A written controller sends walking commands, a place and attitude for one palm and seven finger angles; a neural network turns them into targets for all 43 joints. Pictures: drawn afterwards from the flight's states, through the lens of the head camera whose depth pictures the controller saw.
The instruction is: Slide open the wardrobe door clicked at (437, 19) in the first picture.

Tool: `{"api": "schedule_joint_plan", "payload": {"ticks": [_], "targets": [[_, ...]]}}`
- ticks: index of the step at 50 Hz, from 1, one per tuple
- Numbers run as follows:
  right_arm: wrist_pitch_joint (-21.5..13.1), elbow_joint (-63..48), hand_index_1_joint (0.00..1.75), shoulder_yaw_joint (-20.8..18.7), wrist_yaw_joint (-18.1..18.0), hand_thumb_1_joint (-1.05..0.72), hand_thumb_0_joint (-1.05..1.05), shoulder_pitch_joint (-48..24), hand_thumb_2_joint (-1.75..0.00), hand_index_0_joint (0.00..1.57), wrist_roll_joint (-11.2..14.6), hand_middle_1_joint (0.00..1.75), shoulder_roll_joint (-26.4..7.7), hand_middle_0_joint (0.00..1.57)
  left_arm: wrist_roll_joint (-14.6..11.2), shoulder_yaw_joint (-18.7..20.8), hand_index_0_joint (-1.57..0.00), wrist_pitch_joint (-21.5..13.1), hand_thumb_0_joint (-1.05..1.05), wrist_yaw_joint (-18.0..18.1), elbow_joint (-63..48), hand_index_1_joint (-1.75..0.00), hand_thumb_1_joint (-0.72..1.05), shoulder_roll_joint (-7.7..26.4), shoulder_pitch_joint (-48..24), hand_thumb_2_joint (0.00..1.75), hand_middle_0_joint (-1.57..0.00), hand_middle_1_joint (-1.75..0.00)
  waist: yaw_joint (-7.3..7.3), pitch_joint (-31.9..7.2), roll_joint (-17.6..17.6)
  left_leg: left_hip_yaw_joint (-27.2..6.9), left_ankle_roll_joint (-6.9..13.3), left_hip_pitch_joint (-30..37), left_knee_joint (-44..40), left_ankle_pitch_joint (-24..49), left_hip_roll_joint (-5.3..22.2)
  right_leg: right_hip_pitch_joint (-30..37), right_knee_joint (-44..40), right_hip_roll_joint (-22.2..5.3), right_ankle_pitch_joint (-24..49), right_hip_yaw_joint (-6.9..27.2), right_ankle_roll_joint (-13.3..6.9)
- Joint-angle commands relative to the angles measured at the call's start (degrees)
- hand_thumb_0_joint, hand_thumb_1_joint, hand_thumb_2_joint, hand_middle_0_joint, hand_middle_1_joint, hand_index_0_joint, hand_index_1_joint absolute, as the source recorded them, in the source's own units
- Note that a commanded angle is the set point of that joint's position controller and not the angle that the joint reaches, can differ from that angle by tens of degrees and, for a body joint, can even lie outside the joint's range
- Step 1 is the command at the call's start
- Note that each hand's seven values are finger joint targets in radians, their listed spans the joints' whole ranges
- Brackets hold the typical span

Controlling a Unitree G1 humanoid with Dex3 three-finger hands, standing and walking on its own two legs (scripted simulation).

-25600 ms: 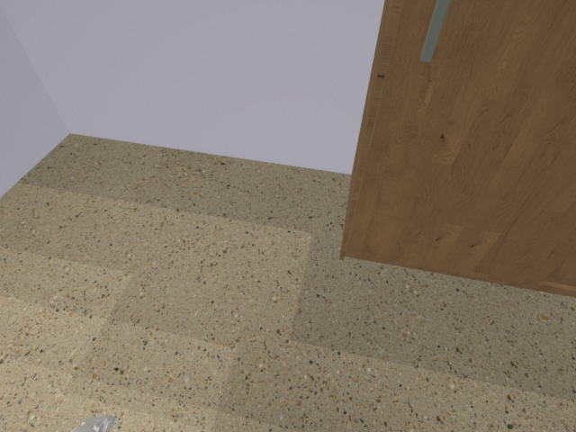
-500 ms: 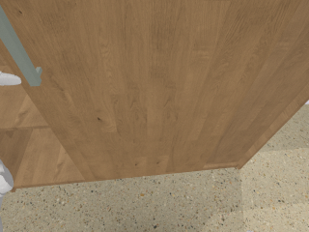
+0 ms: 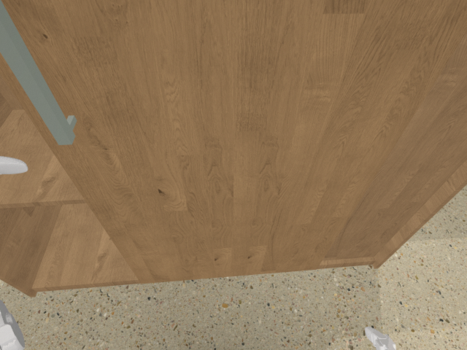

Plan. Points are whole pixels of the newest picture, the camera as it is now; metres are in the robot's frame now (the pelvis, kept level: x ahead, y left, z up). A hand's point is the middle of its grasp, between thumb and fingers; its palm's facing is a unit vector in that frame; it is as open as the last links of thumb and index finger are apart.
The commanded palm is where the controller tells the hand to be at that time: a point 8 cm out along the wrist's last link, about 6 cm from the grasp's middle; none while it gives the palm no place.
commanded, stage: slip the hand off the handle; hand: left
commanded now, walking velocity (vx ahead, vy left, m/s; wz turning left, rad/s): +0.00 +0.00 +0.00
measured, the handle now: (27, 55) +0.44 +0.32 +0.28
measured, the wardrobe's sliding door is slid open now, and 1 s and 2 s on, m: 0.44 0.44 0.44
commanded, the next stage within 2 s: draw the hand back to the body in 0.32 s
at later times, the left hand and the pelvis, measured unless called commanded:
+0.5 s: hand out of the picture +0.28 +0.37 +0.21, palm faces +0.46 -0.88 -0.11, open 14.7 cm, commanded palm +0.23 +0.40 +0.22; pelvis -0.02 -0.01 +0.00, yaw +4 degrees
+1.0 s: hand out of the picture +0.21 +0.31 +0.19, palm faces +0.30 -0.94 -0.15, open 14.4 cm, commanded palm +0.16 +0.35 +0.20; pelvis -0.03 +0.00 +0.01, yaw +3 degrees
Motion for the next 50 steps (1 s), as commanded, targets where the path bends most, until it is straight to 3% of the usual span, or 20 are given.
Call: {"api": "schedule_joint_plan", "payload": {"ticks": [1,5,8,10,11,13,16,21,22,23,25,26,29,30,35,40,47,48,49,50], "targets": [[-3.2,-7.9,0.3,-2.9,-1.3,-0.9,0.0,-2.8,-0.9,0.2,0.2,0.3,-8.7,0.2,-1.9,5.0,-0.25,-1.6,0.0,0.8,-21.3,-1.15,-0.55,23.3,-14.5,0.2,-0.25,-1.15,2.94,-17.9,8.3,-5.7,0.7,22.4,-1.7,21.7,0.4,-2.7,-3.2,0.5,21.2,0.3,0.0],[-3.5,-8.0,0.3,-2.3,-1.9,-0.9,0.0,-4.7,-0.9,0.2,0.9,0.3,-8.3,0.2,-3.8,0.7,-0.25,1.1,0.0,-0.6,-22.2,-1.15,-0.55,17.4,-11.8,0.2,-0.25,-1.15,2.09,-13.2,6.4,-6.4,0.4,22.2,-2.6,18.2,0.3,-4.5,-4.7,0.4,18.3,-0.3,0.0],[-3.9,-7.5,0.3,-1.9,-2.4,-0.9,0.0,-5.8,-0.9,0.2,1.2,0.3,-8.5,0.2,-4.4,-0.4,-0.25,2.6,0.0,-0.9,-21.6,-1.15,-0.55,16.6,-13.7,0.2,-0.25,-1.15,1.38,-10.6,5.2,-7.9,0.1,21.5,-4.4,11.9,0.3,-6.8,-5.7,0.3,12.9,-0.5,0.0],[-4.5,-7.6,0.3,-1.5,-2.7,-0.9,0.0,-7.0,-0.9,0.2,1.1,0.3,-7.9,0.2,-4.4,-2.8,-0.25,2.1,0.0,-0.6,-24.5,-1.15,-0.55,14.5,-15.5,0.2,-0.25,-1.15,1.3,-10.9,6.8,-8.1,0.2,22.7,-4.5,11.2,0.1,-6.4,-6.2,0.1,12.4,-0.3,-0.4],[-4.7,-7.5,0.3,-1.6,-2.8,-0.9,0.0,-7.1,-0.9,0.2,0.9,0.3,-8.1,0.2,-4.2,-1.5,-0.25,1.7,0.0,-0.2,-26.5,-1.15,-0.55,16.2,-16.3,0.2,-0.25,-1.15,1.46,-12.5,6.7,-8.6,0.2,23.7,-4.7,11.6,0.1,-6.0,-6.2,0.2,12.5,-0.2,-0.4],[-5.0,-7.3,0.3,-1.2,-2.8,-0.9,0.0,-8.0,-0.9,0.2,1.0,0.3,-7.7,0.2,-4.5,-3.5,-0.25,1.8,0.0,0.0,-25.7,-1.15,-0.55,13.3,-14.5,0.2,-0.25,-1.15,1.43,-10.8,6.4,-8.7,0.0,23.5,-5.2,9.8,0.0,-6.5,-6.3,0.1,11.3,-0.4,-0.4],[-5.3,-7.0,0.3,-0.9,-3.0,-0.9,0.0,-8.8,-0.9,0.2,0.9,0.3,-7.7,0.2,-4.9,-0.9,-0.25,1.5,0.0,0.4,-25.7,-1.15,-0.55,15.6,-12.2,0.2,-0.25,-1.15,2.61,-11.6,5.7,-8.2,0.1,21.9,-5.6,8.5,-0.3,-4.2,-6.9,-0.2,10.9,0.1,-0.4],[-6.3,-6.0,0.3,-0.4,-3.4,-0.9,0.0,-9.2,-0.9,0.2,0.8,0.3,-7.7,0.2,-4.0,-0.2,-0.25,1.0,0.0,1.4,-23.9,-1.15,-0.55,18.4,-17.4,0.2,-0.25,-1.15,2.24,-10.4,6.8,-8.1,0.1,20.6,-6.2,4.8,-0.6,-4.5,-7.6,-0.4,8.0,0.5,-0.4],[-6.4,-5.9,0.3,-0.1,-3.4,-0.9,0.0,-9.1,-0.9,0.2,0.8,0.3,-7.6,0.2,-3.6,-1.8,-0.25,1.2,0.0,1.2,-21.6,-1.15,-0.55,16.9,-17.1,0.2,-0.25,-1.15,1.9,-9.4,6.8,-8.1,0.0,20.0,-6.4,3.6,-0.5,-5.2,-7.6,-0.4,7.0,0.5,-0.3],[-6.6,-5.5,0.3,0.1,-3.8,-0.9,0.0,-9.3,-0.9,0.2,2.3,0.3,-8.9,0.2,-9.6,-4.9,-0.25,3.8,0.0,-6.2,-13.9,-1.15,-0.55,13.2,-13.6,0.2,-0.25,-1.15,-0.01,-10.7,5.2,-8.1,0.1,21.8,-6.8,3.7,-0.4,-1.9,-8.8,-0.8,8.8,1.1,-0.3],[-7.1,-7.6,0.3,0.5,-4.5,-0.9,0.0,-10.6,-0.9,0.2,3.1,0.3,-8.8,0.2,-12.4,-0.6,-0.25,4.8,0.0,-13.4,-16.0,-1.15,-0.55,19.1,-13.4,0.2,-0.25,-1.15,2.23,-13.5,5.3,-7.3,0.8,22.0,-5.3,6.9,-1.1,1.3,-8.8,-0.9,12.9,2.1,0.2],[-7.6,-8.4,0.3,0.9,-4.4,-0.9,0.0,-11.5,-0.9,0.2,3.2,0.3,-8.7,0.2,-13.2,-1.1,-0.25,5.2,0.0,-16.3,-19.1,-1.15,-0.55,19.9,-15.7,0.2,-0.25,-1.15,2.46,-14.8,8.7,-7.4,0.9,22.9,-5.1,8.8,-1.2,2.0,-8.4,-1.2,15.5,2.4,0.3],[-8.6,-10.3,0.3,1.1,-3.5,-0.9,0.0,-11.2,-0.9,0.2,3.2,0.3,-8.5,0.2,-15.6,3.0,-0.25,5.0,0.0,-21.6,-19.1,-1.15,-0.55,22.8,-10.6,0.2,-0.25,-1.15,3.65,-11.9,6.4,-8.3,0.9,22.5,-5.1,10.0,-1.4,1.0,-8.4,-0.6,16.3,2.1,0.8],[-8.9,-11.1,0.3,1.1,-2.9,-0.9,0.0,-11.4,-0.9,0.2,2.9,0.3,-8.3,0.2,-16.1,5.6,-0.25,4.7,0.0,-21.3,-19.6,-1.15,-0.55,24.3,-6.2,0.2,-0.25,-1.15,4.99,-11.4,6.3,-8.1,0.8,21.1,-4.6,10.9,-1.5,2.0,-8.3,-0.9,17.2,2.7,0.7],[-9.7,-13.0,0.3,0.3,-1.0,-0.9,0.0,-11.4,-0.9,0.2,3.4,0.3,-8.0,0.2,-17.8,5.1,-0.25,6.2,0.0,-18.2,-22.9,-1.15,-0.55,17.3,4.9,0.2,-0.25,-1.15,5.21,-7.3,3.6,-7.6,0.4,19.5,-5.6,6.0,-0.6,-1.2,-8.8,-0.7,11.0,2.5,1.4],[-10.6,-13.3,0.3,0.4,-1.3,-0.9,0.0,-13.1,-0.9,0.2,3.7,0.3,-7.5,0.2,-17.9,0.4,-0.25,7.4,0.0,-15.7,-34.4,-1.15,-0.55,11.5,4.2,0.2,-0.25,-1.15,4.17,-6.9,5.3,-7.9,0.3,22.0,-6.4,3.0,-0.2,-3.3,-9.3,-0.3,7.0,2.3,1.7],[-12.1,-11.1,0.3,1.1,-2.4,-0.9,0.0,-14.2,-0.9,0.2,2.7,0.3,-6.6,0.2,-17.3,0.2,-0.24,6.6,0.0,-11.7,-43.1,-1.04,-0.37,9.3,6.8,0.29,-0.24,-1.04,4.48,-5.8,7.4,-8.8,0.0,23.7,-9.2,1.4,-0.3,-1.8,-10.1,0.0,6.1,0.7,0.4],[-12.7,-8.7,0.3,0.3,-0.7,-0.9,0.0,-12.5,-0.9,0.2,-0.8,0.3,-7.3,0.2,-7.1,-0.5,-0.24,0.0,0.0,-0.5,-46.3,-1.02,-0.33,12.7,6.6,0.31,-0.24,-1.02,4.14,3.4,7.3,-9.1,-0.8,18.8,-10.4,-3.2,-0.9,-6.2,-14.5,-0.4,2.6,2.9,-0.1],[-12.8,-7.8,0.3,0.2,-0.5,-0.9,0.0,-13.0,-0.9,0.2,-0.8,0.3,-7.3,0.2,-6.4,-3.9,-0.24,-1.8,0.0,4.3,-42.1,-1.0,-0.3,5.1,13.3,0.32,-0.24,-1.0,3.39,4.9,6.8,-10.3,-1.3,18.1,-12.2,-8.0,-0.2,-6.0,-13.9,-1.3,1.1,2.3,-0.5],[-12.5,-7.3,0.3,-0.4,-0.2,-0.9,0.0,-13.1,-0.9,0.2,-0.7,0.3,-7.3,0.2,-5.2,-5.0,-0.24,-3.9,0.0,7.5,-45.1,-0.98,-0.26,3.2,14.9,0.34,-0.24,-0.98,3.92,3.3,4.7,-10.2,-1.1,18.8,-13.2,-9.3,0.0,-3.6,-14.3,-1.2,1.5,2.0,-0.5]]}}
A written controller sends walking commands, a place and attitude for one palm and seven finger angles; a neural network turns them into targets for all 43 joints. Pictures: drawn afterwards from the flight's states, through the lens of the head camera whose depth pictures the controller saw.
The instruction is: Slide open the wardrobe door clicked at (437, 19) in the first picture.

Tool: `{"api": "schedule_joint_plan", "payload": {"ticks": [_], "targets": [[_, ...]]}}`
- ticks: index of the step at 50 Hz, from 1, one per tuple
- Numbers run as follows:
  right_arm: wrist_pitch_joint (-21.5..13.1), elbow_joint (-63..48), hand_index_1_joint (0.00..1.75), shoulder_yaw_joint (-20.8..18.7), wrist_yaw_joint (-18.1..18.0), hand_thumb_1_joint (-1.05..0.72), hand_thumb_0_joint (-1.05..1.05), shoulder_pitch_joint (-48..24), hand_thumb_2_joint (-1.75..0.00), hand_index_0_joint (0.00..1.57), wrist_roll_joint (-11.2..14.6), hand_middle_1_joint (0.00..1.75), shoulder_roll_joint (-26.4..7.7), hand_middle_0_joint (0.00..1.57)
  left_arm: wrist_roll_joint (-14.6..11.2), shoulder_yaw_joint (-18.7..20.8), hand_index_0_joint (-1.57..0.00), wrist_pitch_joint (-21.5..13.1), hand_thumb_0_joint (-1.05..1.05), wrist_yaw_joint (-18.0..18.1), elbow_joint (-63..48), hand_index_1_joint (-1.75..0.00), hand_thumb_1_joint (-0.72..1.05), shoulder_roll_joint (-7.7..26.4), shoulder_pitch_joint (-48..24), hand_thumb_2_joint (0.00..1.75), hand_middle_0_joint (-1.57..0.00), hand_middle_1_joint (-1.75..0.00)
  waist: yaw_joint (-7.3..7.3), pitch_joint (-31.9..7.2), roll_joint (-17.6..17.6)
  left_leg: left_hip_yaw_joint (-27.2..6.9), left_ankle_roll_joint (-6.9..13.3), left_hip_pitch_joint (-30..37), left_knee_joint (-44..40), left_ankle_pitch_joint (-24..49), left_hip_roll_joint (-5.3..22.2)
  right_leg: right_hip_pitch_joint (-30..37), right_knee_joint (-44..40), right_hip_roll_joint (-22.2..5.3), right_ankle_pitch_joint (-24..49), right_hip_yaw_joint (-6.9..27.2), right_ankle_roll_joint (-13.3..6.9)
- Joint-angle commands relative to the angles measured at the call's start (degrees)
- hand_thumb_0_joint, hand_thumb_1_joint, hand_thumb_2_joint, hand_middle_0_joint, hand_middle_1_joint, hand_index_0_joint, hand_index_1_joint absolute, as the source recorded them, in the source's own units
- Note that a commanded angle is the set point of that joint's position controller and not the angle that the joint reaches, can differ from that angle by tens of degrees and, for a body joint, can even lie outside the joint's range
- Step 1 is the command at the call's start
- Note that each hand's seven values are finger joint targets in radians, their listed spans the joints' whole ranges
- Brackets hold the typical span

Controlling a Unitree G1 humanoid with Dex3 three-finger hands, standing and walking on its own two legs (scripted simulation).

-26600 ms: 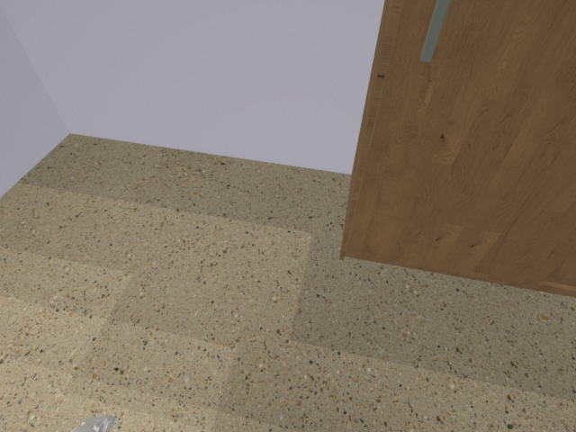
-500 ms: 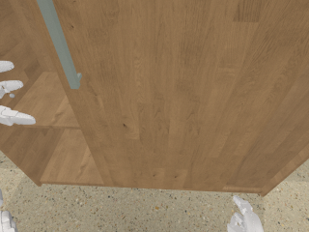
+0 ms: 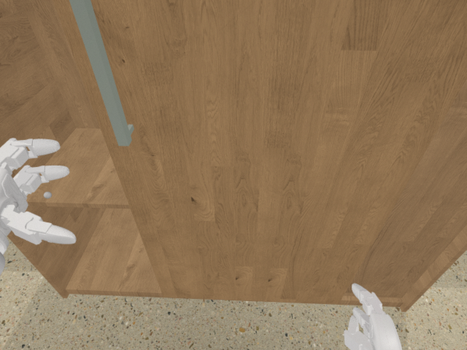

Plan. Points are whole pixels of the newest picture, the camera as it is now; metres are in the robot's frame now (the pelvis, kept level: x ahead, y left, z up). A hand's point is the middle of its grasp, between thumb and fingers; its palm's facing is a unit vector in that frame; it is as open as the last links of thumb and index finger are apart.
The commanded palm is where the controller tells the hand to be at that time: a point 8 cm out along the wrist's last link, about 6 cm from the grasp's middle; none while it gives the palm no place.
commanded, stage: draw the hand back to the body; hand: left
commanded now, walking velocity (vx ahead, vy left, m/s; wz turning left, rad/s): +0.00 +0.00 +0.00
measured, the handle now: (108, 73) +0.49 +0.30 +0.27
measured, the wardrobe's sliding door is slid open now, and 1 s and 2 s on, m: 0.44 0.44 0.44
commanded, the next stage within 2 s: step back with the hand held close in 1.02 s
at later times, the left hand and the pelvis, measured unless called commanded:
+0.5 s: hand (72, 213) +0.24 +0.26 +0.17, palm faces +0.45 -0.81 -0.38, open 10.1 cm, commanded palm +0.18 +0.30 +0.18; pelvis +0.03 +0.00 +0.01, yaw -2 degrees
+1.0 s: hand (84, 229) +0.21 +0.24 +0.17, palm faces +0.43 -0.81 -0.38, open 7.4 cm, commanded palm +0.17 +0.28 +0.18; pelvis +0.03 -0.02 +0.01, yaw -1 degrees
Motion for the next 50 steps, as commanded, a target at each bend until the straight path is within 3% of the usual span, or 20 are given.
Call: {"api": "schedule_joint_plan", "payload": {"ticks": [1,2,3,4,6,9,10,11,13,20,21,25,26,27,31,32,35,37,46,50], "targets": [[-3.6,-6.5,0.3,-3.7,0.9,-0.9,0.0,-7.8,-0.9,0.2,-1.9,0.3,-6.9,0.2,6.9,2.4,-0.24,-12.7,0.0,16.5,-17.5,-0.96,-0.22,11.5,-7.5,0.36,-0.24,-0.96,-1.05,-0.5,4.3,-7.0,-0.7,10.7,-9.5,-12.5,1.2,-11.6,-9.6,-1.5,-1.0,4.8,-0.3],[-3.3,-6.4,0.3,-3.8,1.1,-0.9,0.0,-7.8,-0.9,0.2,-2.1,0.3,-7.0,0.2,7.8,3.5,-0.24,-14.0,0.0,18.2,-20.1,-0.94,-0.19,12.4,-6.4,0.37,-0.24,-0.94,-0.52,-3.1,4.9,-7.0,-0.7,12.0,-9.9,-12.1,1.3,-10.4,-9.3,-1.4,-0.2,4.5,-0.4],[-3.1,-6.3,0.3,-3.9,1.3,-0.9,0.0,-8.0,-0.9,0.2,-2.3,0.3,-6.6,0.2,8.3,1.8,-0.24,-15.1,0.0,19.5,-21.8,-0.92,-0.15,10.1,-4.8,0.39,-0.24,-0.92,-0.77,-3.9,4.4,-6.5,-0.6,12.6,-10.1,-11.3,1.5,-9.1,-8.8,-1.4,0.4,4.4,-0.3],[-2.8,-6.1,0.3,-4.1,1.4,-0.9,0.0,-8.0,-0.9,0.2,-2.4,0.3,-6.8,0.2,8.9,3.2,-0.24,-15.8,0.0,20.7,-22.4,-0.89,-0.12,11.4,-4.4,0.41,-0.24,-0.89,-0.46,-5.1,3.9,-6.1,-0.5,13.1,-10.2,-10.5,1.4,-8.6,-9.1,-1.3,0.8,4.6,-0.3],[-2.2,-5.7,0.3,-4.6,1.3,-0.9,0.0,-8.2,-0.9,0.2,-2.5,0.3,-6.4,0.2,9.6,1.5,-0.23,-16.9,0.0,22.2,-23.4,-0.85,-0.04,8.8,-1.8,0.44,-0.23,-0.85,-0.83,-4.4,1.9,-5.1,-0.1,13.5,-9.8,-7.2,1.7,-7.5,-9.6,-1.2,2.2,4.6,-0.1],[-1.1,-5.2,0.3,-4.7,1.3,-0.9,0.0,-8.6,-0.9,0.2,-2.8,0.3,-6.3,0.2,10.6,2.0,-0.23,-17.6,0.0,23.4,-24.1,-0.79,0.07,8.8,0.4,0.5,-0.23,-0.79,-0.41,-4.5,1.4,-4.1,0.0,14.6,-9.8,-3.8,1.3,-7.0,-9.9,-1.1,4.0,4.4,0.1],[-0.9,-4.8,0.3,-4.9,1.3,-0.9,0.0,-8.7,-0.9,0.2,-2.9,0.3,-6.5,0.2,10.9,1.9,-0.23,-17.8,0.0,23.6,-23.9,-0.77,0.1,8.8,0.9,0.51,-0.23,-0.77,-0.43,-3.6,0.4,-4.1,0.0,14.4,-9.9,-2.9,1.3,-6.7,-10.4,-0.9,4.6,4.2,0.1],[-0.7,-5.1,0.3,-5.0,1.3,-0.9,0.0,-9.1,-0.9,0.2,-2.9,0.3,-5.9,0.2,10.9,0.0,-0.23,-17.9,0.0,23.8,-25.3,-0.75,0.14,6.5,2.2,0.53,-0.23,-0.75,-0.6,-3.2,2.2,-3.7,0.0,14.8,-9.8,-1.9,1.4,-6.2,-10.0,-1.3,5.0,4.4,0.1],[-0.2,-5.1,0.3,-4.9,1.4,-0.9,0.0,-9.4,-0.9,0.2,-3.0,0.3,-5.6,0.2,11.3,-0.7,-0.22,-18.2,0.0,24.0,-26.5,-0.7,0.21,5.9,3.8,0.57,-0.22,-0.7,-0.38,-2.9,3.2,-3.9,-0.1,15.4,-10.2,-1.2,1.3,-5.9,-9.7,-1.1,5.5,4.1,0.0],[1.0,-6.1,0.3,-5.5,2.0,-0.9,0.0,-9.8,-0.9,0.2,-3.5,0.3,-5.7,0.2,11.4,1.2,-0.22,-18.4,0.0,23.8,-29.6,-0.55,0.47,6.5,15.2,0.69,-0.22,-0.55,0.97,-3.7,0.2,-2.8,0.2,15.4,-8.9,6.1,1.1,-3.1,-10.0,-1.3,11.8,3.9,0.2],[1.4,-6.4,0.3,-5.5,2.1,-0.9,0.0,-9.9,-0.9,0.2,-3.4,0.3,-5.0,0.2,11.0,-0.5,-0.21,-18.2,0.0,23.5,-29.9,-0.53,0.5,4.4,17.1,0.71,-0.21,-0.53,0.52,-1.9,-0.4,-2.4,0.2,14.8,-8.8,6.5,1.2,-3.4,-9.7,-1.6,12.4,4.0,0.4],[2.1,-6.9,0.3,-5.8,2.3,-0.9,0.0,-9.7,-0.9,0.2,-3.5,0.3,-5.3,0.2,11.4,0.6,-0.21,-18.2,0.0,23.3,-32.9,-0.45,0.65,5.7,20.1,0.78,-0.21,-0.45,0.86,-2.8,-0.6,-1.9,0.2,15.3,-8.1,8.9,1.2,-3.0,-9.8,-1.4,15.2,3.7,0.5],[2.3,-7.4,0.3,-5.8,2.4,-0.9,0.0,-9.4,-0.9,0.2,-3.5,0.3,-4.8,0.2,11.2,-0.8,-0.21,-18.1,0.0,23.2,-34.1,-0.43,0.68,3.8,22.2,0.8,-0.21,-0.43,0.64,-3.3,0.6,-1.8,0.1,15.3,-7.8,10.2,1.2,-2.1,-8.8,-1.8,16.5,3.8,0.5],[2.4,-7.6,0.3,-5.7,2.5,-0.9,0.0,-9.6,-0.9,0.2,-3.6,0.3,-4.8,0.2,11.3,-0.3,-0.21,-18.0,0.0,23.1,-35.4,-0.41,0.72,4.8,22.0,0.81,-0.21,-0.41,0.86,-3.4,1.3,-1.5,0.2,15.6,-7.5,11.0,1.0,-2.7,-9.0,-1.7,17.8,3.9,0.6],[3.4,-8.0,0.3,-5.8,2.4,-0.9,0.0,-9.5,-0.9,0.2,-3.5,0.3,-4.3,0.2,11.0,-2.7,-0.2,-17.2,0.0,22.9,-35.8,-0.32,0.86,2.1,25.9,0.88,-0.2,-0.32,0.35,-1.8,-0.5,-1.0,0.3,15.0,-7.1,11.5,1.1,-2.9,-8.9,-2.0,19.4,3.9,1.0],[3.5,-8.1,0.3,-5.7,2.3,-0.9,0.0,-9.7,-0.9,0.2,-3.6,0.3,-4.5,0.2,11.2,-2.3,-0.2,-17.2,0.0,22.9,-37.0,-0.3,0.9,3.1,24.8,0.9,-0.2,-0.3,0.38,-1.9,-0.9,-0.9,0.4,15.2,-6.9,11.2,0.8,-3.5,-9.4,-1.9,19.7,4.0,1.2],[4.0,-7.7,0.3,-5.8,1.7,-0.9,0.0,-9.9,-0.9,0.2,-3.7,0.3,-4.6,0.2,11.3,-0.4,-0.2,-17.1,0.0,23.2,-36.7,-0.3,0.9,5.2,22.8,0.9,-0.2,-0.3,0.44,-1.4,-2.3,-0.8,0.6,15.1,-6.8,9.9,0.6,-3.7,-10.4,-1.9,18.9,4.3,1.2],[4.3,-7.7,0.3,-5.5,1.6,-0.9,0.0,-9.8,-0.9,0.2,-3.7,0.3,-4.1,0.2,11.2,-1.2,-0.2,-17.2,0.0,23.3,-36.6,-0.3,0.9,4.1,22.3,0.9,-0.2,-0.3,0.38,-1.4,0.7,-0.8,0.4,15.6,-6.9,9.7,0.4,-3.9,-10.1,-2.0,18.3,4.2,1.1],[4.6,-7.8,0.3,-5.4,1.5,-0.9,0.0,-10.5,-0.9,0.2,-3.8,0.3,-3.8,0.2,10.9,-2.8,-0.2,-16.8,0.0,23.0,-35.3,-0.3,0.9,2.4,23.5,0.9,-0.2,-0.3,0.5,-1.0,-1.2,-0.9,0.7,15.9,-7.4,9.5,0.4,-2.9,-10.5,-2.4,18.9,4.6,1.5],[4.7,-7.5,0.3,-5.6,1.5,-0.9,0.0,-10.9,-0.9,0.2,-3.9,0.3,-4.1,0.2,11.1,-1.2,-0.2,-17.0,0.0,23.0,-35.2,-0.3,0.9,4.2,23.0,0.9,-0.2,-0.3,0.91,-1.3,-2.6,-0.8,0.7,16.0,-7.4,9.5,0.3,-2.7,-11.4,-2.2,19.4,4.7,1.6]]}}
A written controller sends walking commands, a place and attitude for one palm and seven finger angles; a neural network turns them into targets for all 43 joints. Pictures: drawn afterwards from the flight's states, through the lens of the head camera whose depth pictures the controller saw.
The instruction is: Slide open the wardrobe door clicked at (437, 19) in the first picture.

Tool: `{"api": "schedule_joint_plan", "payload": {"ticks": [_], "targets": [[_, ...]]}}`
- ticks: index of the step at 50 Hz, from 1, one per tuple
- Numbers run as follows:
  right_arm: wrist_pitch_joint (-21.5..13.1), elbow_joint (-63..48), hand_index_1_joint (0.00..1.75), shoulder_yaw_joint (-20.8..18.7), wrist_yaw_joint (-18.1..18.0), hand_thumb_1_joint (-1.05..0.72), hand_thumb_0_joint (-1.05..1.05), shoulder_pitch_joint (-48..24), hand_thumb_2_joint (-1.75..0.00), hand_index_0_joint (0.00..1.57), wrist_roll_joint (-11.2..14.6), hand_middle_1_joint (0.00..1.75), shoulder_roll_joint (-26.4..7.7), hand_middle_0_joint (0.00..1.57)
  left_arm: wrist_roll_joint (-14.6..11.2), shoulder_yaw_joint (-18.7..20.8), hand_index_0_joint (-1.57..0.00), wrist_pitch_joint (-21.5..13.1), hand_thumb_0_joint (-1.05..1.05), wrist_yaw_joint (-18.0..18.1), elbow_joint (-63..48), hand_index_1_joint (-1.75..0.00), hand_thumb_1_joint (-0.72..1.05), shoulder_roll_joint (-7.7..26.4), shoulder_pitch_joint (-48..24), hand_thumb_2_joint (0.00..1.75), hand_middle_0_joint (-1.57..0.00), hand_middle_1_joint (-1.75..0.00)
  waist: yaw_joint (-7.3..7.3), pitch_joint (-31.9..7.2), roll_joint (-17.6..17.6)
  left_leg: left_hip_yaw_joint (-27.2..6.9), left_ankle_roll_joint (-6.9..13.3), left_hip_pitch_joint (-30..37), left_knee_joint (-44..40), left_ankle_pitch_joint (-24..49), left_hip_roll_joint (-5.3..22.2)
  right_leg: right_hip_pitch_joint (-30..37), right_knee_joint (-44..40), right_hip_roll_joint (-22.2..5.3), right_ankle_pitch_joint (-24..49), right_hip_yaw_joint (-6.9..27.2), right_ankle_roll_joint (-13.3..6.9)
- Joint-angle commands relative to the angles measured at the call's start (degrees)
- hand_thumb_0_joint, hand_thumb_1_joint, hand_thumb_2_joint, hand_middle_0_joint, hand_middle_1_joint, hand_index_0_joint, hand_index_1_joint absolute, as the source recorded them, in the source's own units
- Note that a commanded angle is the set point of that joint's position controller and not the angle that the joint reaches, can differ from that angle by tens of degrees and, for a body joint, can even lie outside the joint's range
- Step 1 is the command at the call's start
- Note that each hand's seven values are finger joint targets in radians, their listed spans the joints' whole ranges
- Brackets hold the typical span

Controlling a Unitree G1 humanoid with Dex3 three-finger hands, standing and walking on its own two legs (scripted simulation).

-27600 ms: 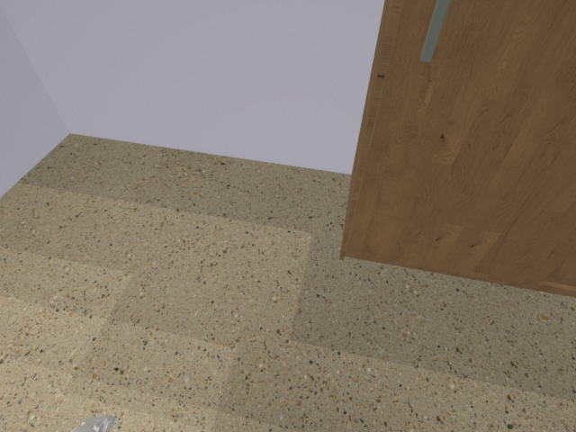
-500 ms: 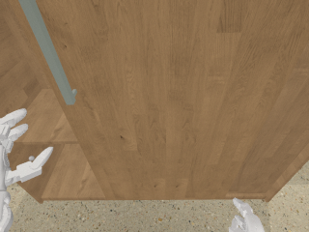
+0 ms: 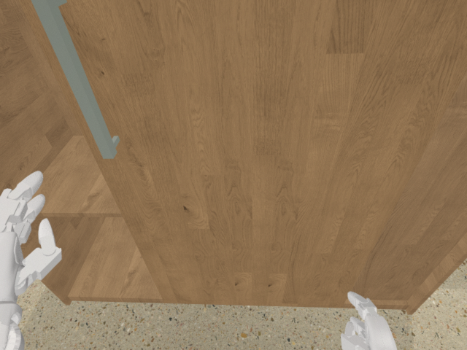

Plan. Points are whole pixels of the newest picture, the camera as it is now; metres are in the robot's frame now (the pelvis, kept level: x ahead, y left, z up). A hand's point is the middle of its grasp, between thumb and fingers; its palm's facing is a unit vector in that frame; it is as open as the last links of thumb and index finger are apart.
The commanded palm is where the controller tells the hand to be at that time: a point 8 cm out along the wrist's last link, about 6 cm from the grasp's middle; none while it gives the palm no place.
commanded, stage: draw the hand back to the body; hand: left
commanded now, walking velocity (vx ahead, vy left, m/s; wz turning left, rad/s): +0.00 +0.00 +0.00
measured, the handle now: (87, 86) +0.45 +0.33 +0.26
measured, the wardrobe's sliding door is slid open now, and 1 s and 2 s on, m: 0.44 0.44 0.44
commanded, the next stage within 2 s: step back with the hand held close in 0.02 s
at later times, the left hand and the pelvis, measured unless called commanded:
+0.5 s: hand (34, 264) +0.16 +0.29 +0.16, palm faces +0.36 -0.81 -0.46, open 7.4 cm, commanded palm +0.11 +0.33 +0.17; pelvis -0.04 +0.03 +0.00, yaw -1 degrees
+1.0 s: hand out of the picture +0.07 +0.35 +0.16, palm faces +0.49 -0.77 -0.42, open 7.4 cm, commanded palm +0.00 +0.38 +0.17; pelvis -0.11 +0.07 -0.01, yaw +4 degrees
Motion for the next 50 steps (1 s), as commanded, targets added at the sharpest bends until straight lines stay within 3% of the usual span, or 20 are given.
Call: {"api": "schedule_joint_plan", "payload": {"ticks": [1,3,6,7,8,9,10,12,14,20,24,28,30,32,35,38,43,45,48,50], "targets": [[-3.1,-9.3,0.3,-2.2,-0.8,-0.9,0.0,-8.3,-0.9,0.2,0.1,0.3,-5.9,0.2,-0.2,7.1,-0.2,-3.8,0.0,0.7,-11.2,-0.3,0.9,10.8,-5.0,0.9,-0.2,-0.3,-0.47,-2.5,-1.3,-1.6,2.2,8.4,-1.0,8.8,0.3,-8.9,-4.9,-2.9,18.5,3.4,2.7],[-3.1,-9.2,0.3,-2.1,-0.8,-0.9,0.0,-8.7,-0.9,0.2,0.2,0.3,-5.8,0.2,-0.2,7.0,-0.2,-3.9,0.0,0.7,-11.5,-0.3,0.9,11.0,-6.2,0.9,-0.2,-0.3,-0.6,-1.2,0.2,-1.7,2.0,8.8,-1.3,7.4,0.4,-10.3,-5.7,-2.7,15.6,3.4,2.6],[-3.2,-9.1,0.3,-2.2,-1.0,-0.9,0.0,-8.6,-0.9,0.2,0.1,0.3,-5.9,0.2,-0.4,7.0,-0.2,-4.0,0.0,0.6,-9.9,-0.3,0.9,10.7,-5.2,0.9,-0.2,-0.3,-0.56,-0.5,-2.5,-1.9,2.1,8.3,-1.9,6.2,0.4,-10.2,-6.4,-2.8,14.2,3.6,2.8],[-3.2,-8.9,0.3,-2.1,-1.0,-0.9,0.0,-8.9,-0.9,0.2,0.2,0.3,-6.3,0.2,-0.2,6.6,-0.2,-4.3,0.0,0.6,-10.4,-0.3,0.9,11.3,-9.1,0.9,-0.2,-0.3,-0.83,-0.2,-2.9,-1.9,2.1,8.3,-2.0,5.4,0.1,-11.0,-7.0,-2.5,13.1,3.6,2.8],[-1.6,-10.7,0.3,-2.3,-0.6,-0.9,0.0,-8.8,-0.9,0.2,0.5,0.3,-7.1,0.2,0.8,13.3,-0.2,-6.6,0.0,1.6,-13.7,-0.3,0.9,18.4,-14.9,0.9,-0.2,-0.3,-2.02,2.9,-4.3,-2.5,3.3,5.6,3.0,3.3,1.3,-17.8,-10.3,-5.7,17.0,7.5,6.1],[-0.6,-9.5,0.3,-2.2,-0.7,-0.9,0.0,-8.2,-0.9,0.2,0.1,0.3,-6.1,0.2,1.1,9.7,-0.2,-6.8,0.0,1.3,-9.1,-0.3,0.9,13.8,-9.7,0.9,-0.2,-0.3,-2.59,2.2,-7.2,-2.5,3.3,4.0,5.2,4.3,1.0,-17.4,-9.1,-7.2,22.1,6.5,7.0],[-0.2,-10.2,0.3,-2.4,-0.6,-0.9,0.0,-8.3,-0.9,0.2,0.0,0.3,-6.3,0.2,1.6,10.0,-0.2,-7.4,0.0,1.3,-10.3,-0.3,0.9,14.2,-8.8,0.9,-0.2,-0.3,-2.31,-0.7,-7.5,-2.0,3.2,4.5,5.7,7.1,0.8,-15.6,-7.1,-7.5,29.3,5.7,7.4],[1.2,-11.2,0.3,-2.7,-0.4,-0.9,0.0,-7.0,-0.9,0.2,0.2,0.3,-6.6,0.2,1.8,8.4,-0.2,-7.4,0.0,1.1,-10.1,-0.3,0.9,11.8,-4.1,0.9,-0.2,-0.3,-2.68,-5.5,-4.7,-1.4,3.5,4.9,5.5,14.3,1.2,-12.6,-2.8,-7.1,35.6,4.0,8.1],[2.4,-12.4,0.3,-3.0,-0.4,-0.9,0.0,-6.7,-0.9,0.2,0.5,0.3,-6.8,0.2,1.8,9.0,-0.2,-7.5,0.0,1.5,-13.3,-0.3,0.9,12.5,-1.7,0.9,-0.2,-0.3,-2.75,-8.5,-1.3,-1.2,3.7,6.3,5.3,18.0,1.8,-12.6,-1.4,-6.6,33.6,4.0,8.4],[3.7,-14.5,0.3,-3.2,-1.0,-0.9,0.0,-6.6,-0.9,0.2,0.8,0.3,-7.2,0.2,1.0,12.7,-0.2,-7.8,0.0,2.5,-16.4,-0.3,0.9,16.1,2.0,0.9,-0.2,-0.3,-2.77,-8.7,-2.2,-3.8,3.1,3.0,2.8,16.3,3.3,-13.4,-0.5,-5.1,22.3,3.9,6.2],[3.2,-14.8,0.3,-3.3,-1.1,-0.9,0.0,-5.9,-0.9,0.2,0.9,0.3,-7.5,0.2,0.9,11.8,-0.2,-8.6,0.0,2.9,-15.3,-0.3,0.9,15.1,1.8,0.9,-0.2,-0.3,-3.43,-5.1,-1.6,-6.1,3.0,-1.6,-0.7,2.1,4.5,-15.4,-1.9,-4.2,8.8,5.0,4.6],[1.3,-14.9,0.3,-3.4,-1.5,-0.9,0.0,-5.6,-0.9,0.2,0.7,0.3,-8.4,0.2,1.7,11.3,-0.2,-10.0,0.0,3.3,-15.3,-0.3,0.9,14.1,0.6,0.9,-0.2,-0.3,-3.62,-2.6,2.8,-11.3,3.9,-11.5,-8.4,-17.9,6.9,-11.3,0.5,-1.7,-1.7,4.6,3.4],[0.1,-15.2,0.3,-3.7,-1.6,-0.9,0.0,-6.0,-0.9,0.2,0.5,0.3,-9.4,0.2,2.9,11.9,-0.2,-10.9,0.0,3.4,-16.5,-0.3,0.9,14.3,-0.9,0.9,-0.2,-0.3,-3.3,-2.7,8.2,-15.0,5.2,-20.9,-13.8,-29.0,8.9,-3.9,7.0,0.5,-1.2,3.7,3.3],[-0.8,-15.1,0.3,-3.9,-1.6,-0.9,0.0,-5.2,-0.9,0.2,0.6,0.3,-8.8,0.2,3.4,12.9,-0.2,-11.3,0.0,3.3,-16.4,-0.3,0.9,14.4,0.1,0.9,-0.2,-0.3,-2.65,-4.4,7.7,-16.7,5.5,-25.0,-15.1,-31.4,9.7,0.1,11.3,1.7,1.3,3.4,2.7],[-2.2,-14.7,0.3,-4.2,-1.0,-0.9,0.0,-4.3,-0.9,0.2,0.2,0.3,-8.7,0.2,3.0,14.9,-0.2,-12.3,0.0,2.9,-18.6,-0.3,0.9,16.0,3.1,0.9,-0.2,-0.3,-2.7,-6.9,5.5,-16.4,4.9,-21.7,-12.9,-28.1,9.1,-2.1,9.2,1.8,1.1,4.8,2.4],[-2.9,-13.2,0.3,-4.2,-0.6,-0.9,0.0,-3.4,-0.9,0.2,0.5,0.3,-8.0,0.2,2.0,12.7,-0.2,-12.7,0.0,2.8,-19.0,-0.3,0.9,13.9,2.7,0.9,-0.2,-0.3,-3.3,-9.5,-1.1,-11.9,2.4,-9.6,-7.1,-17.0,6.8,-11.1,3.3,-0.2,1.4,6.5,1.8],[-3.8,-12.0,0.3,-4.5,-1.1,-0.9,0.0,-3.8,-0.9,0.2,0.0,0.3,-8.3,0.2,3.0,11.2,-0.2,-12.6,0.0,3.4,-17.4,-0.3,0.9,13.1,-2.1,0.9,-0.2,-0.3,-3.69,-6.3,3.2,-13.3,1.4,-11.6,-10.2,-24.6,7.6,-13.1,2.8,1.0,-6.1,6.5,1.0],[-4.1,-11.8,0.3,-4.6,-1.2,-0.9,0.0,-3.8,-0.9,0.2,-0.2,0.3,-8.1,0.2,3.1,12.5,-0.2,-12.9,0.0,3.8,-18.9,-0.3,0.9,15.4,-3.7,0.9,-0.2,-0.3,-3.6,-7.4,2.9,-13.0,0.9,-9.1,-9.4,-21.9,7.2,-14.1,2.0,0.8,-4.7,7.0,0.6],[-3.7,-11.6,0.3,-4.4,-0.9,-0.9,0.0,-3.4,-0.9,0.2,-0.1,0.3,-7.1,0.2,2.9,10.5,-0.2,-13.0,0.0,3.7,-17.5,-0.3,0.9,14.1,-3.4,0.9,-0.2,-0.3,-4.16,-6.1,-1.6,-9.1,0.2,-3.3,-2.1,-17.0,4.5,-22.2,-3.3,-2.1,-8.7,9.9,-0.6],[-3.2,-10.6,0.3,-4.7,-0.6,-0.9,0.0,-2.5,-0.9,0.2,-0.3,0.3,-7.2,0.2,2.8,10.9,-0.2,-13.1,0.0,4.1,-16.2,-0.3,0.9,15.0,-2.6,0.9,-0.2,-0.3,-4.6,-5.0,-5.9,-6.2,-0.8,3.0,9.7,-11.8,1.4,-33.4,-9.5,-7.0,-13.7,14.6,-2.8]]}}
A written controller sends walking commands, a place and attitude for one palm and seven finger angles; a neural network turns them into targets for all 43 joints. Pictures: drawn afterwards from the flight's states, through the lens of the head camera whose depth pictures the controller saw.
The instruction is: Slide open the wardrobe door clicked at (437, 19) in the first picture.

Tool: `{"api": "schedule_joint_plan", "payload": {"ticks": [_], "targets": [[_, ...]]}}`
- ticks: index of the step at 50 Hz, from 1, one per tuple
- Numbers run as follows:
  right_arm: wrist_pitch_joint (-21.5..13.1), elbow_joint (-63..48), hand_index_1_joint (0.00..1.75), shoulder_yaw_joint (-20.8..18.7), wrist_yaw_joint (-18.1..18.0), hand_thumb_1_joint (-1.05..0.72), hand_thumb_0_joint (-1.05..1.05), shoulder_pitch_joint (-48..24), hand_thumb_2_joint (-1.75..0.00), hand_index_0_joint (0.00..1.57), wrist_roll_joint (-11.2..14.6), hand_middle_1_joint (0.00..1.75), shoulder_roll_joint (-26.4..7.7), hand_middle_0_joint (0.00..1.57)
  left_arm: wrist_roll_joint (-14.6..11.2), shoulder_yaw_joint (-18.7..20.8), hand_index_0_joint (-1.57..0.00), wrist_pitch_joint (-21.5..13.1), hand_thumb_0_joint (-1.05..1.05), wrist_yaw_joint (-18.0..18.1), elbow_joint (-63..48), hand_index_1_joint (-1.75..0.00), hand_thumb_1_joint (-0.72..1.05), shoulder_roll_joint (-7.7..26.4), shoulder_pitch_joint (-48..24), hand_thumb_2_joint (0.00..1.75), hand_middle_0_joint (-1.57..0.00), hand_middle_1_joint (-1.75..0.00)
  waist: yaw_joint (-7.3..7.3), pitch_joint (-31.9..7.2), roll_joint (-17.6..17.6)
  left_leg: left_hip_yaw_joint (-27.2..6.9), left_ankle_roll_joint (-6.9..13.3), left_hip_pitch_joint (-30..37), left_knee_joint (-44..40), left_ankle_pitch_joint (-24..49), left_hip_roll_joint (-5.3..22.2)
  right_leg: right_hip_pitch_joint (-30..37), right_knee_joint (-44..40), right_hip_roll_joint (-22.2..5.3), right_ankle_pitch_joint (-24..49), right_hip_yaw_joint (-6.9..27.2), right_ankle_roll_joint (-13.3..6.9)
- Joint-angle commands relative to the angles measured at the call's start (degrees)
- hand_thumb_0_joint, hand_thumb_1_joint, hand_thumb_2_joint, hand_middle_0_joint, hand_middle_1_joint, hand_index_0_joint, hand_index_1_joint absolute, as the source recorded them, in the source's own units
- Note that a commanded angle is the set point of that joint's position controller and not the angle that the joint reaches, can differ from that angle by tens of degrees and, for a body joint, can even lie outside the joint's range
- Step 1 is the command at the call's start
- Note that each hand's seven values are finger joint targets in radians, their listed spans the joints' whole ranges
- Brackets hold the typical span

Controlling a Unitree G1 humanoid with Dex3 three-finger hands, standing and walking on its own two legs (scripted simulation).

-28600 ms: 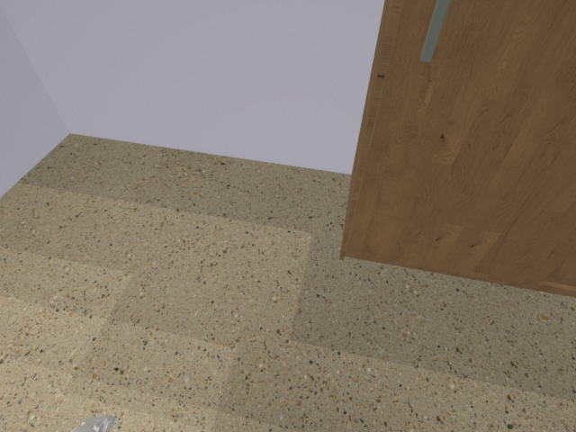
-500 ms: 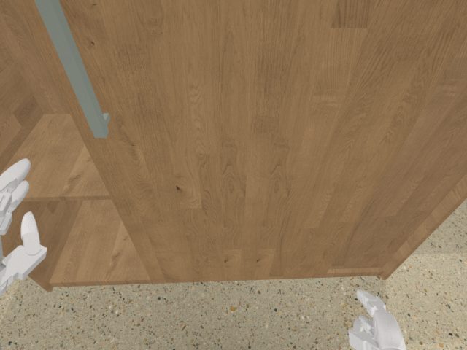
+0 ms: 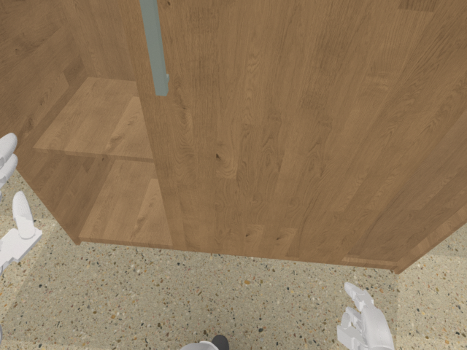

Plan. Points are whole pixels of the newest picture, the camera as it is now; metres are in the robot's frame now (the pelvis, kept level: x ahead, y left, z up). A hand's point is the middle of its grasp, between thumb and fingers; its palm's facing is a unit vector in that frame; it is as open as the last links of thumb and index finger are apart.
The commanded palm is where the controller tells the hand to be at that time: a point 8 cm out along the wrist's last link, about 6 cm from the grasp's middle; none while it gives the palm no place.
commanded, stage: step back with the hand held close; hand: left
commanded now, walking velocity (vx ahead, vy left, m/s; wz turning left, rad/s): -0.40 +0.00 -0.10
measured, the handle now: (154, 16) +0.58 +0.22 +0.27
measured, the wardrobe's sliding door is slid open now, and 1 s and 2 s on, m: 0.44 0.44 0.44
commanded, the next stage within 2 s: stop stepping back and stand still in 0.14 s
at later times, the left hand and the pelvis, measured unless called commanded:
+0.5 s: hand out of the picture +0.11 +0.36 +0.17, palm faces +0.47 -0.85 -0.26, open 7.4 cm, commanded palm +0.06 +0.38 +0.18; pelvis -0.10 +0.09 -0.02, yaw -4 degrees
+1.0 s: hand out of the picture +0.07 +0.43 +0.16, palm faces +0.42 -0.84 -0.33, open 7.4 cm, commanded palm +0.02 +0.46 +0.18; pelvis -0.15 +0.17 -0.01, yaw -6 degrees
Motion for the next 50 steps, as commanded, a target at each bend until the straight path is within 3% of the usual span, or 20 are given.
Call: {"api": "schedule_joint_plan", "payload": {"ticks": [1,6,8,11,15,16,17,18,20,22,24,26,28,33,39,41,42,43,46,50], "targets": [[-2.3,-7.1,0.3,-3.8,-0.5,-0.9,0.0,-2.6,-0.9,0.2,0.0,0.3,-8.0,0.2,-0.1,5.1,-0.2,-4.0,0.0,1.3,-10.6,-0.3,0.9,10.1,-4.2,0.9,-0.2,-0.3,-2.85,-5.6,-5.6,-5.1,-3.7,22.3,12.2,-12.7,2.7,-24.4,-15.6,-11.2,-17.5,11.7,-6.3],[-2.5,-7.3,0.3,-3.3,-1.3,-0.9,0.0,-3.4,-0.9,0.2,0.1,0.3,-9.5,0.2,0.1,6.6,-0.2,-5.2,0.0,1.4,-14.8,-0.3,0.9,12.7,-8.9,0.9,-0.2,-0.3,-3.51,-1.4,6.7,-16.2,-2.0,14.7,-2.9,-25.6,8.6,-25.1,-0.7,-3.6,-19.6,3.3,-1.6],[-3.8,-9.3,0.3,-4.3,-0.9,-0.9,0.0,-6.3,-0.9,0.2,-1.0,0.3,-10.2,0.2,0.8,10.6,-0.2,-5.6,0.0,0.6,-17.4,-0.3,0.9,14.4,-8.8,0.9,-0.2,-0.3,-0.18,-9.2,23.0,-27.6,-0.7,-15.1,-27.7,-46.8,19.6,8.8,34.1,6.9,-15.7,-2.0,-0.3],[-5.5,-7.7,0.3,-5.5,1.2,-0.9,0.0,-4.3,-0.9,0.2,-0.6,0.3,-7.3,0.2,-1.1,12.2,-0.2,-6.1,0.0,-0.1,-16.5,-0.3,0.9,15.3,-5.0,0.9,-0.2,-0.3,1.12,-14.9,9.3,-13.2,-2.9,2.1,-20.1,-25.3,14.4,1.0,37.8,5.9,-18.1,-3.3,-1.4],[-5.9,-6.8,0.3,-5.5,2.5,-0.9,0.0,-1.6,-0.9,0.2,0.3,0.3,-6.8,0.2,-2.8,11.2,-0.2,-3.8,0.0,0.0,-15.0,-0.3,0.9,13.0,3.6,0.9,-0.2,-0.3,0.56,-17.3,14.7,-2.4,-12.0,10.6,-19.3,-21.8,9.2,5.4,14.2,6.9,-22.0,-10.6,-3.5],[-5.7,-6.5,0.3,-5.2,2.8,-0.9,0.0,-1.2,-0.9,0.2,0.7,0.3,-6.8,0.2,-2.6,10.8,-0.2,-3.6,0.0,0.0,-15.5,-0.3,0.9,12.9,3.6,0.9,-0.2,-0.3,1.31,-15.9,10.9,3.9,-15.4,11.9,-8.1,-17.2,4.4,4.9,-0.8,3.7,-23.1,-11.0,-5.8],[-5.3,-5.4,0.3,-5.3,3.0,-0.9,0.0,-0.1,-0.9,0.2,1.8,0.3,-7.2,0.2,-2.1,11.2,-0.2,-3.6,0.0,0.2,-16.1,-0.3,0.9,14.6,3.4,0.9,-0.2,-0.3,1.05,-12.7,-8.8,5.4,-13.9,15.6,24.8,-16.5,-0.9,-7.5,-14.1,-10.1,-20.0,2.2,-9.7],[-4.7,-4.4,0.3,-5.6,3.2,-0.9,0.0,-2.2,-0.9,0.2,1.8,0.3,-7.7,0.2,-1.8,10.4,-0.2,-3.3,0.0,-0.1,-17.7,-0.3,0.9,15.0,-0.4,0.9,-0.2,-0.3,0.08,-4.2,-25.9,-6.3,-9.8,8.2,61.9,-23.0,-0.9,-23.8,-16.4,-25.1,-12.6,18.7,-15.9],[-4.1,-4.5,0.3,-1.2,4.3,-0.9,0.0,-2.8,-0.9,0.2,-0.5,0.3,-5.4,0.2,-2.2,7.9,-0.2,-1.7,0.0,-0.5,-15.9,-0.3,0.9,11.9,-15.2,0.9,-0.2,-0.3,-3.83,-4.4,-7.0,-10.2,-5.0,-3.6,61.1,-21.0,6.6,-15.1,-10.6,-25.7,-4.4,13.0,-12.4],[-4.2,-3.7,0.3,-3.8,1.1,-0.9,0.0,-4.5,-0.9,0.2,0.8,0.3,-8.4,0.2,0.3,3.8,-0.2,0.4,0.0,0.8,-7.0,-0.3,0.9,8.0,-15.3,0.9,-0.2,-0.3,-3.44,6.2,-7.6,-8.6,-2.8,1.3,29.6,-19.2,9.4,-14.7,-7.4,-18.9,-4.1,13.8,-10.1],[-4.4,-2.1,0.3,-3.3,-0.4,-0.9,0.0,-2.8,-0.9,0.2,0.2,0.3,-8.7,0.2,1.3,2.5,-0.2,0.0,0.0,1.9,-8.7,-0.3,0.9,8.1,-19.6,0.9,-0.2,-0.3,-5.07,3.9,5.0,-3.0,-2.7,12.6,6.1,-15.2,4.3,-13.9,4.7,-11.4,-7.9,3.5,-5.9],[-6.8,-5.4,0.3,-3.2,-0.4,-0.9,0.0,-3.0,-0.9,0.2,-0.1,0.3,-9.2,0.2,0.7,4.2,-0.2,-2.6,0.0,2.1,-18.4,-0.3,0.9,11.0,-22.9,0.9,-0.2,-0.3,-3.33,0.0,27.4,-31.9,0.8,17.4,-13.5,-16.1,19.3,-20.2,26.0,-0.5,-21.0,-2.0,0.0],[-8.0,-5.3,0.3,-3.0,1.2,-0.9,0.0,-2.9,-0.9,0.2,-0.7,0.3,-7.6,0.2,-0.9,7.8,-0.2,-3.2,0.0,1.1,-21.7,-0.3,0.9,14.2,-16.7,0.9,-0.2,-0.3,-3.72,-3.8,16.3,-40.4,-2.9,12.7,-21.9,-40.4,20.5,-18.4,37.3,0.4,-16.8,3.2,-0.5],[-5.2,-6.9,0.3,-3.5,3.2,-0.9,0.0,-3.5,-0.9,0.2,-1.0,0.3,-6.6,0.2,0.0,7.5,-0.2,-1.1,0.0,0.7,-22.4,-0.3,0.9,10.0,4.5,0.9,-0.2,-0.3,-1.29,-7.4,15.2,-11.8,-5.8,3.7,-21.7,-34.5,13.7,-3.3,29.0,1.8,-6.8,-6.3,-1.3],[-1.5,-5.8,0.3,-3.9,-0.4,-0.9,0.0,-2.2,-0.9,0.2,-1.5,0.3,-6.0,0.2,-0.9,9.0,-0.2,3.7,0.0,1.3,-10.0,-0.3,0.9,12.9,3.7,0.9,-0.2,-0.3,-1.78,-8.8,9.9,-2.8,-8.5,2.0,-15.1,-24.5,11.6,15.2,4.5,5.2,-16.5,-12.6,-4.0],[-0.9,-4.9,0.3,-3.9,-0.4,-0.9,0.0,-0.5,-0.9,0.2,-0.6,0.3,-6.1,0.2,-0.8,7.7,-0.2,5.0,0.0,0.9,-7.9,-0.3,0.9,12.7,3.8,0.9,-0.2,-0.3,-2.36,-9.7,-4.4,4.1,-6.4,-0.2,7.9,-20.0,5.5,16.9,-8.2,-3.8,-12.0,-3.8,-7.6],[-0.6,-4.9,0.3,-4.4,-0.1,-0.9,0.0,-0.7,-0.9,0.2,0.2,0.3,-6.9,0.2,-0.6,8.1,-0.2,4.7,0.0,0.7,-8.6,-0.3,0.9,13.2,1.2,0.9,-0.2,-0.3,-2.9,-6.3,-14.7,4.2,-4.9,-3.7,31.1,-18.9,2.4,6.8,-12.6,-16.5,-12.5,11.7,-13.4],[-0.7,-5.6,0.3,-3.7,0.4,-0.9,0.0,-2.4,-0.9,0.2,-0.1,0.3,-7.2,0.2,-0.7,9.5,-0.2,3.2,0.0,1.0,-11.1,-0.3,0.9,14.7,-2.4,0.9,-0.2,-0.3,-3.1,-2.8,-14.0,-1.5,-4.2,-11.6,47.6,-20.1,2.8,1.0,-15.2,-23.7,-12.8,19.8,-18.2],[-2.6,-4.6,0.3,-5.2,1.6,-0.9,0.0,-2.5,-0.9,0.2,0.2,0.3,-8.9,0.2,0.0,4.3,-0.2,0.9,0.0,1.5,-6.1,-0.3,0.9,8.6,-6.7,0.9,-0.2,-0.3,-3.61,1.7,-16.3,-5.6,-3.9,-14.4,42.1,-16.4,8.1,-0.9,-13.7,-22.1,-18.7,21.5,-14.8],[-2.4,-3.6,0.3,-3.1,-0.9,-0.9,0.0,-6.2,-0.9,0.2,-0.2,0.3,-7.1,0.2,0.8,3.6,-0.2,-0.6,0.0,2.9,-16.0,-0.3,0.9,10.6,-17.1,0.9,-0.2,-0.3,-4.25,4.5,1.1,3.0,-3.0,8.1,13.9,-13.9,6.5,-9.3,-2.3,-15.7,-12.0,3.8,-10.2]]}}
